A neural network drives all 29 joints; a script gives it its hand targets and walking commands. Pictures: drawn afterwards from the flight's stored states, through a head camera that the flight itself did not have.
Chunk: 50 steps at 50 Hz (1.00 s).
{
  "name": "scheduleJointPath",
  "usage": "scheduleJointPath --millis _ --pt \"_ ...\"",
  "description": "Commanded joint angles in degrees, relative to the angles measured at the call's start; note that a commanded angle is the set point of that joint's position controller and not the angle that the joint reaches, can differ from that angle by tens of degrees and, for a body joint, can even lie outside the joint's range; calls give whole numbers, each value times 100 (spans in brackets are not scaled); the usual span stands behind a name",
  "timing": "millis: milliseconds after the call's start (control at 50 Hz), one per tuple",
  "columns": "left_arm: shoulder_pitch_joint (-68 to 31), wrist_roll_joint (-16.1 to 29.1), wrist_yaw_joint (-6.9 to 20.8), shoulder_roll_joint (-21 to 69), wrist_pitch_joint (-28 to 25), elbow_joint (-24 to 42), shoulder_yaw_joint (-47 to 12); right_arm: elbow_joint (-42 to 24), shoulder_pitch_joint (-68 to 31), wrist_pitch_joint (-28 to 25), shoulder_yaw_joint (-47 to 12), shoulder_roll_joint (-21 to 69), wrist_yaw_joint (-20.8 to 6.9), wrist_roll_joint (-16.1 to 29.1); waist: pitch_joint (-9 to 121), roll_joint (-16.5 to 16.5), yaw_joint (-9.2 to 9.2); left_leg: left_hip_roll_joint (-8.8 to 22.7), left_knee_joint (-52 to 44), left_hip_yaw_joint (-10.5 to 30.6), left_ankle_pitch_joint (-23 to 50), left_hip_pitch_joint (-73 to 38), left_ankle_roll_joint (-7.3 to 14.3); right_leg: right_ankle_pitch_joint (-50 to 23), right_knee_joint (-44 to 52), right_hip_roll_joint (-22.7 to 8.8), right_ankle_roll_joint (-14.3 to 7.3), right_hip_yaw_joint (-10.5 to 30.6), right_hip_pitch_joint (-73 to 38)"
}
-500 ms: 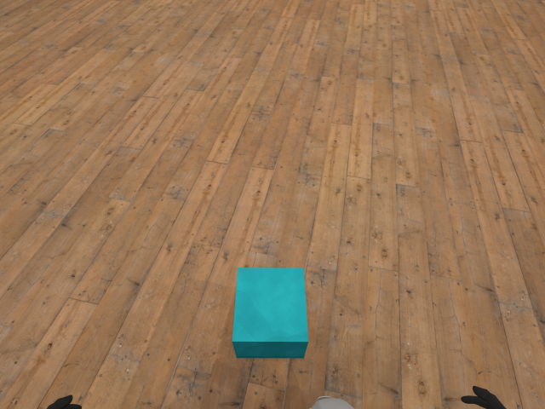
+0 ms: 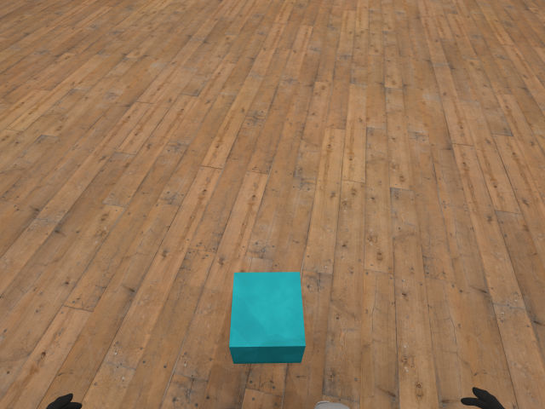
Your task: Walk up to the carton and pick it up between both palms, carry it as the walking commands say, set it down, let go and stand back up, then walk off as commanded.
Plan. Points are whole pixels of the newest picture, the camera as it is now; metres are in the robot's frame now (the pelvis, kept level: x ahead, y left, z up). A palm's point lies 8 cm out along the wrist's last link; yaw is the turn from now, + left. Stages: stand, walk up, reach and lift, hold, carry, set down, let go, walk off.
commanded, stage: walk up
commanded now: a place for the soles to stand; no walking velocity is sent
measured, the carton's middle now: (267, 317) +0.51 +0.01 -0.65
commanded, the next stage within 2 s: reach and lift in 0.60 s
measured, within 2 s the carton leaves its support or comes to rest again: neither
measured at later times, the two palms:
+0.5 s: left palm out of the picture +0.10 +0.32 -0.07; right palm out of the picture +0.08 -0.33 -0.09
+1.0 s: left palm (86, 401) +0.16 +0.28 -0.10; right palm (471, 390) +0.18 -0.31 -0.10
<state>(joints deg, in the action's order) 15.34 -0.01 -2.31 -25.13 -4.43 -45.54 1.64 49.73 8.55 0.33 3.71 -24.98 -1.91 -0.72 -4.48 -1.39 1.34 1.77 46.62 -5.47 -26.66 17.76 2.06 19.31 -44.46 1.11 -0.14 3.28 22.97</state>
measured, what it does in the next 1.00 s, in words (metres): stands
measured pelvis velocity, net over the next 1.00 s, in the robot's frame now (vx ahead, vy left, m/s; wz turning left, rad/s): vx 0.00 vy -0.01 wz -0.01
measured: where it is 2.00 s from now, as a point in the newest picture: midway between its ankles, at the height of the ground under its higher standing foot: outside the picture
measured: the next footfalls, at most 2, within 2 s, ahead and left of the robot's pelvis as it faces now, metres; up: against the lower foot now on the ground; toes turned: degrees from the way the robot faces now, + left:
none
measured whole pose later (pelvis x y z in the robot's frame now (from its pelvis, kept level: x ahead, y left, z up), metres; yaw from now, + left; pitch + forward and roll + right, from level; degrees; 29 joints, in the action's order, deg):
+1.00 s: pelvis +0.00 -0.01 +0.00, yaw +0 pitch +4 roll +1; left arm 1.0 -2.7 2.8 -19.0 4.4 -40.7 7.4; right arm 33.3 1.2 5.7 6.4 -21.2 -1.9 -1.1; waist -12.7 -2.1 0.4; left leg 0.7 46.4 -4.7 -24.9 25.8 1.3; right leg 18.4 -46.1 0.1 0.8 2.1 31.9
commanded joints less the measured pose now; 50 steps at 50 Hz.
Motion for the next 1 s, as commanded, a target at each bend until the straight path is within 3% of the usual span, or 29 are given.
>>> scheduleJointPath --millis 0,40,80,100,140,180,220,260,280,320,360,400,440,460,500,520,540,580,600,640,680,700,720,740,780,800,900,920,980 --pt "-301 3 -106 -1194 2 -18 174 -198 156 -170 411 -1506 80 -62 329 -553 294 1742 -2281 2060 793 -740 795 -302 -376 -25 -218 -305 1057" --pt "-3 19 -94 -1110 -35 -103 170 -219 -136 -166 329 -1259 67 -30 284 -850 -25 1672 -1910 1488 2060 -458 1044 767 -88 -147 -216 -305 425" --pt "259 -3 -69 -1192 -117 -194 233 -299 -284 -117 341 -1259 57 -1 699 -180 -82 1272 -1199 907 2790 -448 692 -1193 436 -191 -381 -43 -351" --pt "326 -54 -70 -1323 -160 -177 275 -390 -340 -133 332 -1122 50 17 914 12 -131 964 -694 664 2300 -147 457 -2116 520 -286 -456 380 -792" --pt "424 -63 -112 -1644 -156 -177 348 -485 -378 -23 303 -879 51 5 917 617 -150 107 211 540 334 320 38 -2092 1177 -1324 -1232 2304 -776" --pt "314 -59 -138 -1765 -139 -106 343 -449 -178 -33 325 -906 59 -1 662 714 -21 -9 -94 858 -426 275 101 -1722 1294 -1583 -1611 2767 -390" --pt "-220 -59 -136 -1328 -102 78 219 -246 189 -105 398 -1185 53 -62 680 116 208 450 -1336 1268 81 -602 269 -1276 681 -874 -979 1741 401" --pt "-417 -29 -83 -970 -56 12 147 -145 260 -212 448 -1458 65 -105 351 -209 199 1586 -2494 2361 162 -819 793 -384 -450 62 -255 -108 1081" --pt "-225 -63 -97 -1094 -19 -48 212 -148 -2 -199 422 -1486 47 -110 324 -518 113 2127 -2528 2462 529 -485 1239 977 -743 -4 -176 -279 843" --pt "73 -30 -58 -1083 -66 -226 220 -228 -344 -172 314 -1238 59 -45 139 -286 -102 1795 -2015 1714 1583 -315 1110 876 157 -178 -236 -242 184" --pt "479 -83 -55 -1229 -210 -213 277 -414 -527 -151 297 -1048 44 -61 729 61 -313 929 -677 826 2292 386 480 -1399 1007 -418 -542 601 -1171" --pt "612 -36 -99 -1714 -207 -244 400 -459 -287 -72 238 -873 41 -5 858 823 -204 51 362 635 176 801 54 -2247 1416 -1511 -1381 2780 -1230" --pt "284 -80 -122 -1742 -140 -70 408 -441 -206 -26 274 -962 52 -25 422 643 -141 -62 -75 804 -1085 622 72 -1607 1501 -1678 -1667 2832 -536" --pt "84 -117 -129 -1630 -103 -98 343 -360 -84 -66 330 -981 37 -44 520 678 -4 104 -549 816 -386 242 136 -1065 1359 -1444 -1452 2433 -300" --pt "-533 -40 -89 -1191 -57 128 195 -145 457 -154 408 -1246 34 -50 150 -96 382 812 -1961 1652 -439 -450 399 -261 443 -414 -633 1020 941" --pt "-397 -27 -75 -1057 -62 -73 196 -43 362 -190 441 -1480 30 -82 176 -376 218 1402 -2510 2224 -532 -641 761 -73 -235 69 -274 -69 1020" --pt "-236 -83 -57 -980 -62 -36 186 -150 197 -188 392 -1468 48 -81 245 -375 164 1799 -2572 2367 -138 -615 1085 316 -173 68 -195 -314 936" --pt "64 -60 -22 -1068 -100 -207 170 -143 -146 -182 327 -1366 32 -77 158 -77 -14 1447 -2034 1559 708 -245 971 -276 307 -189 -283 -274 238" --pt "-1586 -345 392 -69 386 2308 916 -2432 -1224 79 299 185 6 214 -795 -875 -599 121 -1518 1161 635 1596 6 794 496 182 -70 -947 -13" --pt "-1409 -478 444 -276 789 1964 859 -2309 -808 377 606 -517 -128 62 -994 -432 -401 -159 -1890 534 -703 2072 -245 419 756 250 116 -785 -1057" --pt "-1645 -528 545 -649 992 1707 1053 -2540 -1003 593 852 -625 -115 -21 -849 -163 -374 -44 -2123 721 -826 2409 -4 129 576 336 285 -880 -1772" --pt "-1282 -582 483 -610 873 2024 1001 -2691 -547 504 959 -824 -77 -243 -406 -432 -179 -100 -2206 666 -833 2105 -116 -124 579 386 230 -834 -1929" --pt "-1346 -737 500 -594 835 1551 1163 -2257 -662 536 908 -660 -122 -245 -399 -555 -398 71 -2378 843 -955 2445 -29 -63 374 405 305 -914 -2113" --pt "-1222 -875 432 -619 828 1643 1162 -2720 -610 484 916 -650 -88 -267 -146 -108 -347 12 -2149 836 -806 2217 -63 -155 407 328 362 -764 -2089" --pt "-1382 -896 417 -499 874 1557 1118 -2408 -424 523 1022 -660 -90 -374 -123 -386 -201 -15 -2250 787 -820 2267 -159 -130 426 369 329 -879 -2131" --pt "-1427 -898 419 -623 781 1672 1258 -2502 -484 468 1148 -647 -60 -455 307 111 -23 -92 -1833 762 -309 2019 -167 -445 263 368 314 -746 -1782" --pt "-2054 -331 517 -560 751 1812 1300 -2394 -772 444 994 -56 111 -404 824 916 312 -286 -510 652 904 1207 -209 -713 11 34 357 -475 -4" --pt "-2049 -244 531 -460 748 1842 1173 -2103 -567 522 658 140 101 -99 1085 468 181 -357 -652 642 1198 1375 -146 -1150 105 22 257 -355 -609" --pt "-2448 -192 470 -853 565 1801 1450 -1974 -939 391 529 141 195 81 2000 264 44 -375 -96 576 2050 1796 -211 -2218 -447 23 253 -215 -570"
